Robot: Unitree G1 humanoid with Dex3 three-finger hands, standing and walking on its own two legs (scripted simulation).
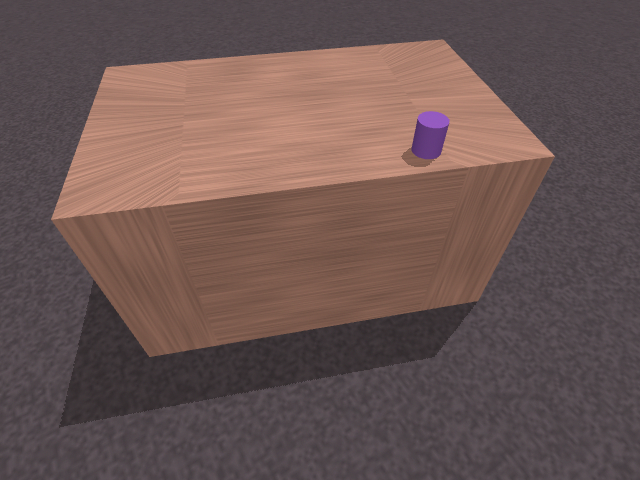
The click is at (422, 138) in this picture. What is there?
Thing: squat round
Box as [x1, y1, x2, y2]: [412, 111, 449, 158]
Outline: 427,111 421,113 418,116 412,144 412,151 414,154 422,158 434,158 440,154 449,121 448,118 441,113
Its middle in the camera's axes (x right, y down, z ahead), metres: +0.27 -0.26 +0.98
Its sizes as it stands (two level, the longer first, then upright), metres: 0.074 0.074 0.088
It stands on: a support 0.65 m high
